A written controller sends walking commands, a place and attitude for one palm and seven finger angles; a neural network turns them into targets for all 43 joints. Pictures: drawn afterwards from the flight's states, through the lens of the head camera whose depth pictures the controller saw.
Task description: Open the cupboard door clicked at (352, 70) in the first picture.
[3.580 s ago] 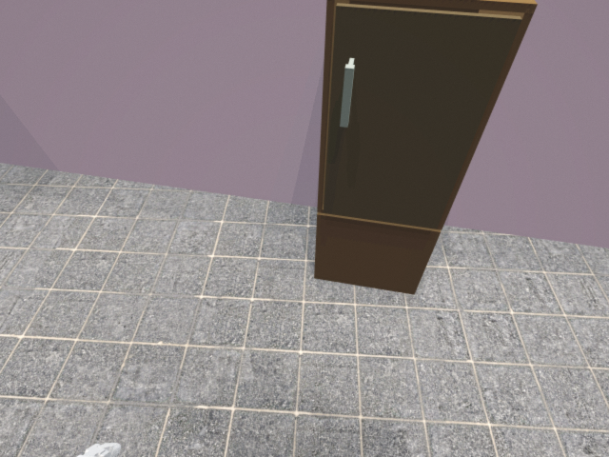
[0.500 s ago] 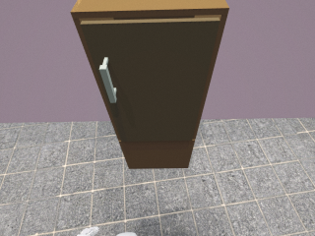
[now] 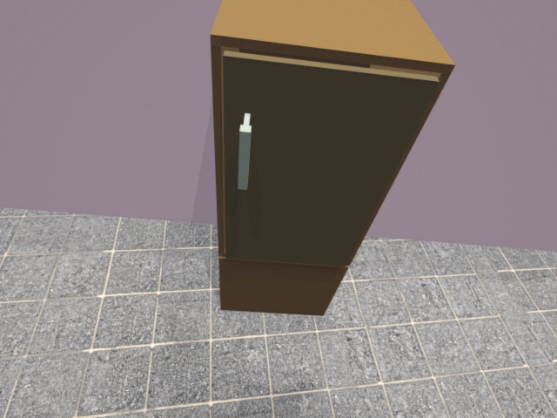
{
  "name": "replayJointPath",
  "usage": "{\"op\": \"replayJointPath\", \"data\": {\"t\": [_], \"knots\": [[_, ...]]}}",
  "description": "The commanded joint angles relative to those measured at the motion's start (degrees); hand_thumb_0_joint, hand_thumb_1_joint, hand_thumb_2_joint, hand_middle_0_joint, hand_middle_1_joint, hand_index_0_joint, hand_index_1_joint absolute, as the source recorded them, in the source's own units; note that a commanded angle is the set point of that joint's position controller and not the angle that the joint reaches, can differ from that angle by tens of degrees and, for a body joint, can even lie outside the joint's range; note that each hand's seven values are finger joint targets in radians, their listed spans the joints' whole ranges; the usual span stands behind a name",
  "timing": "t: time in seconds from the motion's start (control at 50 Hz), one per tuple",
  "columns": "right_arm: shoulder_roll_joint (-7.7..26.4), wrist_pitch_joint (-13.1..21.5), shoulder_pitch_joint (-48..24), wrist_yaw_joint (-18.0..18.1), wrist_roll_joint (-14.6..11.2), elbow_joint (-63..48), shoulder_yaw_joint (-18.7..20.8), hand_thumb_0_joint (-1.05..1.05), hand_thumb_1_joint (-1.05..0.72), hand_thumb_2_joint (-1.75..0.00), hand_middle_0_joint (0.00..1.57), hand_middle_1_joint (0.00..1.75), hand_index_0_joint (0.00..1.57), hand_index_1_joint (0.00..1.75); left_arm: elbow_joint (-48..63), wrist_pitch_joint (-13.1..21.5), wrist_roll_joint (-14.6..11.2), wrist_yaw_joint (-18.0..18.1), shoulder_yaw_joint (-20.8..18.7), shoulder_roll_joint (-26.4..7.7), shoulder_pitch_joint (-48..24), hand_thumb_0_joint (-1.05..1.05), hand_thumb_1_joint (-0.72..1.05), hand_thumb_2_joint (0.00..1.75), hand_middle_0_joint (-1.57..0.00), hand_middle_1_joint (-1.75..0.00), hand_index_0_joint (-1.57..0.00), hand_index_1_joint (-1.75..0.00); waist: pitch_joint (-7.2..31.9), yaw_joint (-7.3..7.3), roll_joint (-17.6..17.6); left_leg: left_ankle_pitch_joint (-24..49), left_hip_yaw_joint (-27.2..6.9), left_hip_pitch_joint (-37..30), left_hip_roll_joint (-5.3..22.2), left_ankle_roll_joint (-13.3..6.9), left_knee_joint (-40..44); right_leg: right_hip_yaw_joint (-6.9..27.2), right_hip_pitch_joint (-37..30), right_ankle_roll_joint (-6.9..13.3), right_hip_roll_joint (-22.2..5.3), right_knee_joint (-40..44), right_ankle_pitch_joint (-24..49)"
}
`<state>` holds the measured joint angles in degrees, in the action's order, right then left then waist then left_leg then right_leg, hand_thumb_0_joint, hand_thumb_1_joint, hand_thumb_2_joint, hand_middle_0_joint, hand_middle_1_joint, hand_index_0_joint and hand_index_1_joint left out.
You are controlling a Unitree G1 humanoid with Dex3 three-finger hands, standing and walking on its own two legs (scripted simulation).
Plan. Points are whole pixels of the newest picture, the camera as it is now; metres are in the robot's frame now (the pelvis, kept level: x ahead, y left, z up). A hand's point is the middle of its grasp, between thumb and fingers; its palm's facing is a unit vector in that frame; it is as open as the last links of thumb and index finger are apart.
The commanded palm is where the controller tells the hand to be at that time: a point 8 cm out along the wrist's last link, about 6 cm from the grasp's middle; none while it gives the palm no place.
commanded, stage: come to a stop and stand still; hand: left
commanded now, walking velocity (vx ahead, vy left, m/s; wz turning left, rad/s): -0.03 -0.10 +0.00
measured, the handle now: (244, 152) +0.55 +0.11 +0.05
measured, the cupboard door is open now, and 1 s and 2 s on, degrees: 0 0 0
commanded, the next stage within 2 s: look again from close up in 1.64 s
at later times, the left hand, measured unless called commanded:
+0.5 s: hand out of the picture -0.01 +0.11 -0.18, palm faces +0.02 -0.98 -0.22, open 7.3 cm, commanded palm none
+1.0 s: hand out of the picture -0.04 +0.05 -0.18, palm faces +0.09 -0.99 -0.13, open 7.4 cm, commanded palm none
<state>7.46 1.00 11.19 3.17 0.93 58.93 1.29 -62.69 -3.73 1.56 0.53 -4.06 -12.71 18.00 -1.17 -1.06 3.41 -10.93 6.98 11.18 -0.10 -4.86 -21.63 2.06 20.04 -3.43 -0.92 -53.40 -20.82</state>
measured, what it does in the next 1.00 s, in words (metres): steps on the spot: right foot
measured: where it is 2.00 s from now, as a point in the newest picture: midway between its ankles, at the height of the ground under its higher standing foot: outside the picture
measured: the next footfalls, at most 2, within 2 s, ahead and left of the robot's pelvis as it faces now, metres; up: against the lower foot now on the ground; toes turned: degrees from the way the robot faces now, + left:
right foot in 0.34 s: -0.01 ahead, -0.17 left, +0.00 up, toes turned -1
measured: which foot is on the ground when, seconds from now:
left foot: down 0.00-1.00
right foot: up 0.00-0.32, down 0.34-1.00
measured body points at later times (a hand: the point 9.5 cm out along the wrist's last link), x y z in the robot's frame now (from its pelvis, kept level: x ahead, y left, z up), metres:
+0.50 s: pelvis -0.02 -0.06 -0.01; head -0.03 -0.08 +0.44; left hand -0.01 +0.16 -0.16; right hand -0.08 -0.26 -0.18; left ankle +0.01 +0.06 -0.75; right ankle -0.05 -0.17 -0.75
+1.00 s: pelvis +0.01 -0.09 -0.01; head +0.02 -0.09 +0.44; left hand -0.04 +0.10 -0.17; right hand +0.01 -0.31 -0.17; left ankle +0.01 +0.06 -0.75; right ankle -0.05 -0.17 -0.75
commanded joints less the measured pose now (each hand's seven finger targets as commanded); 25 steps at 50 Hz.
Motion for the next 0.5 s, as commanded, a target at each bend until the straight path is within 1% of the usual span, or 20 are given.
{"op": "replayJointPath", "data": {"t": [0.0, 0.04, 0.08, 0.12, 0.14, 0.18, 0.2, 0.22, 0.24, 0.26, 0.28, 0.3, 0.32, 0.34, 0.36, 0.38, 0.4, 0.42, 0.44, 0.48], "knots": [[10.59, -0.02, 7.68, 0.98, 0.05, 1.25, 2.69, 0.0, -0.9, -0.9, 0.2, 0.3, 0.2, 0.3, 3.26, 0.49, -0.14, 0.08, -0.01, -1.97, -0.84, 0.0, 0.9, 0.9, -0.2, -0.3, -0.2, -0.3, 1.4, 3.33, -9.05, 18.76, -15.53, -11.55, 18.58, -3.3, 7.5, 0.63, 6.87, -0.21, -2.0, 1.9, -2.51], [10.73, -0.24, 7.64, 0.86, 0.13, 1.91, 2.76, 0.0, -0.9, -0.9, 0.2, 0.3, 0.2, 0.3, 2.9, 0.23, -0.13, 0.06, 0.2, -1.12, -0.88, 0.0, 0.9, 0.9, -0.2, -0.3, -0.2, -0.3, 1.17, 3.28, -9.86, 14.67, -15.1, -10.16, 17.93, -3.32, 8.29, -0.28, 5.35, -0.01, -2.03, 3.04, -2.77], [10.36, -0.45, 7.55, 0.59, 0.18, 2.55, 2.76, 0.0, -0.9, -0.9, 0.2, 0.3, 0.2, 0.3, 2.46, 0.13, -0.09, 0.1, 0.47, -0.5, -0.99, 0.0, 0.9, 0.9, -0.2, -0.3, -0.2, -0.3, 0.31, 3.38, -10.71, 7.1, -15.07, -6.94, 17.12, -3.16, 9.7, -1.11, 3.31, 0.45, -2.1, 4.91, -3.15], [10.12, -0.46, 7.02, 0.26, 0.27, 3.19, 2.65, 0.0, -0.9, -0.9, 0.2, 0.3, 0.2, 0.3, 2.05, 0.38, -0.24, 0.19, 0.93, 0.32, -1.26, 0.0, 0.9, 0.9, -0.2, -0.3, -0.2, -0.3, 0.18, 2.98, -11.78, 2.72, -14.94, -5.5, 16.35, -3.11, 10.38, -2.07, 1.24, 0.87, -2.29, 8.96, -3.76], [9.97, -0.5, 7.15, 0.1, 0.32, 3.68, 2.66, 0.0, -0.9, -0.9, 0.2, 0.3, 0.2, 0.3, 1.76, 0.52, -0.29, 0.29, 1.22, 0.66, -1.43, 0.0, 0.9, 0.9, -0.2, -0.3, -0.2, -0.3, 0.59, 3.09, -11.52, 0.46, -15.38, -4.94, 16.03, -3.11, 10.63, -2.45, -0.03, 1.2, -2.12, 11.04, -3.99], [9.85, -0.57, 7.32, -0.26, 0.38, 4.4, 2.67, 0.0, -0.9, -0.9, 0.2, 0.3, 0.2, 0.3, 1.28, 0.92, -0.45, 0.52, 1.62, 1.44, -1.6, 0.0, 0.9, 0.9, -0.2, -0.3, -0.2, -0.3, -0.29, 2.9, -12.31, -3.97, -15.9, -2.0, 15.56, -3.02, 11.27, -3.25, -2.59, 1.94, -1.83, 14.82, -3.84], [9.43, -0.54, 7.75, -0.47, 0.33, 4.77, 2.62, 0.0, -0.9, -0.9, 0.2, 0.3, 0.2, 0.3, 1.04, 1.15, -0.52, 0.65, 1.76, 1.41, -1.63, 0.0, 0.9, 0.9, -0.2, -0.3, -0.2, -0.3, -0.71, 2.66, -11.5, -4.78, -16.75, -0.67, 15.23, -2.91, 11.38, -3.46, -4.18, 2.29, -1.61, 17.32, -3.24], [9.29, -0.5, 7.57, -0.59, 0.33, 5.02, 2.62, 0.0, -0.9, -0.9, 0.2, 0.3, 0.2, 0.3, 0.58, 1.36, -0.6, 0.79, 1.8, 1.81, -0.64, 0.0, 0.9, 0.9, -0.2, -0.3, -0.2, -0.3, -0.46, 2.06, -11.62, -5.82, -16.42, 0.26, 14.72, -2.5, 11.32, -3.82, -5.79, 2.52, -1.5, 20.26, -1.8], [9.07, -0.53, 7.2, -0.66, 0.21, 5.23, 2.57, 0.0, -0.9, -0.9, 0.2, 0.3, 0.2, 0.3, -0.16, 1.57, -0.66, 0.94, 1.84, 1.95, 0.79, 0.0, 0.9, 0.9, -0.2, -0.3, -0.2, -0.3, -0.62, 1.21, -11.14, -7.14, -15.6, 1.79, 14.14, -1.86, 10.76, -4.51, -8.47, 2.7, -1.42, 23.98, 1.48], [8.63, -0.65, 7.07, -0.76, 0.03, 5.43, 2.51, 0.0, -0.9, -0.9, 0.2, 0.3, 0.2, 0.3, -1.1, 1.86, -0.68, 1.09, 1.92, 1.97, 2.42, 0.0, 0.9, 0.9, -0.2, -0.3, -0.2, -0.3, -0.75, 0.33, -9.85, -9.1, -14.33, 4.21, 12.91, -0.59, 9.79, -5.24, -12.27, 2.77, -1.32, 29.15, 5.86], [7.16, -0.72, 7.76, -0.98, -0.2, 5.67, 2.37, 0.0, -0.9, -0.9, 0.2, 0.3, 0.2, 0.3, -1.52, 2.27, -0.55, 1.35, 1.9, 1.14, 3.38, 0.0, 0.9, 0.9, -0.2, -0.3, -0.2, -0.3, -1.68, 0.11, -7.39, -11.18, -12.32, 7.01, 10.64, 1.39, 8.12, -4.08, -15.42, 3.03, -2.42, 33.63, 7.85], [5.04, -0.73, 8.46, -1.22, -0.46, 6.06, 1.8, 0.0, -0.9, -0.9, 0.2, 0.3, 0.2, 0.3, -1.76, 2.87, -0.65, 1.72, 2.0, -0.29, 3.05, 0.0, 0.9, 0.9, -0.2, -0.3, -0.2, -0.3, -2.51, 0.42, -5.13, -11.08, -10.74, 9.32, 8.27, 3.17, 5.7, 0.26, -16.43, 4.19, -5.82, 36.37, 6.32], [3.18, -0.77, 8.87, -1.44, -0.58, 6.08, 1.19, 0.0, -0.9, -0.9, 0.2, 0.3, 0.2, 0.3, -1.42, 3.33, -0.68, 1.82, 2.23, -1.34, 1.74, 0.0, 0.9, 0.9, -0.2, -0.3, -0.2, -0.3, -3.68, 1.17, -2.69, -9.29, -8.04, 7.85, 5.82, 4.52, 3.16, 3.48, -11.97, 5.83, -9.46, 38.07, 2.0], [2.21, -1.02, 9.02, -1.64, -0.31, 6.21, 0.74, 0.0, -0.9, -0.9, 0.2, 0.3, 0.2, 0.3, -1.21, 3.7, -0.84, 1.66, 2.35, -2.15, 0.29, 0.0, 0.9, 0.9, -0.2, -0.3, -0.2, -0.3, -4.9, 1.87, 1.99, -6.67, -6.13, 4.43, 3.98, 4.99, 1.01, 5.04, -5.37, 6.59, -10.16, 40.06, -3.23], [2.13, -1.52, 9.79, -1.64, -0.01, 6.43, 0.54, 0.0, -0.9, -0.9, 0.2, 0.3, 0.2, 0.3, -0.96, 3.93, -0.95, 1.64, 2.28, -2.41, -0.53, 0.0, 0.9, 0.9, -0.2, -0.3, -0.2, -0.3, -6.48, 2.16, 8.57, -5.0, -5.12, 2.14, 3.65, 4.93, -1.35, 6.02, -0.83, 6.78, -9.98, 42.79, -8.06], [2.4, -1.65, 10.89, -1.67, 0.13, 6.79, 0.44, 0.0, -0.9, -0.9, 0.2, 0.3, 0.2, 0.3, -0.64, 3.94, -0.99, 1.69, 2.46, -1.77, -1.2, 0.0, 0.9, 0.9, -0.2, -0.3, -0.2, -0.3, -7.65, 2.51, 9.56, -3.18, -4.96, 1.08, 3.89, 4.77, -2.25, 6.21, 1.23, 6.99, -9.89, 43.84, -9.26], [2.28, -1.59, 11.73, -1.71, 0.12, 7.28, 0.35, 0.0, -0.9, -0.9, 0.2, 0.3, 0.2, 0.3, -0.43, 3.88, -1.0, 1.73, 2.72, -1.26, -1.76, 0.0, 0.9, 0.9, -0.2, -0.3, -0.2, -0.3, -8.26, 2.96, 7.41, -1.69, -4.98, 0.1, 4.24, 4.74, -2.02, 5.16, 2.03, 6.89, -9.07, 43.12, -8.14], [2.08, -1.44, 12.66, -1.69, 0.17, 7.76, 0.21, 0.0, -0.9, -0.9, 0.2, 0.3, 0.2, 0.3, -0.18, 3.97, -1.13, 1.72, 2.81, -0.71, -1.41, 0.0, 0.9, 0.9, -0.2, -0.3, -0.2, -0.3, -7.78, 2.96, 5.5, -0.35, -5.11, -0.39, 4.46, 4.73, -1.54, 4.28, 1.39, 6.65, -8.11, 41.81, -5.81], [2.2, -1.28, 12.97, -1.6, 0.11, 8.01, 0.13, 0.0, -0.9, -0.9, 0.2, 0.3, 0.2, 0.3, -0.21, 4.08, -1.24, 1.72, 2.9, -0.26, -0.78, 0.0, 0.9, 0.9, -0.2, -0.3, -0.2, -0.3, -7.15, 2.81, 3.28, 0.59, -5.32, -0.39, 4.9, 4.76, -1.0, 3.54, 0.24, 6.44, -7.34, 40.72, -3.5], [2.28, -1.29, 12.46, -1.49, 0.04, 8.17, 0.05, 0.0, -0.9, -0.9, 0.2, 0.3, 0.2, 0.3, -0.37, 4.12, -1.37, 1.76, 2.95, 0.17, 0.65, 0.0, 0.9, 0.9, -0.2, -0.3, -0.2, -0.3, -7.13, 2.19, 1.12, 0.39, -5.52, -0.03, 5.22, 4.87, -0.67, 3.12, -0.53, 6.14, -6.61, 39.99, -2.59]]}}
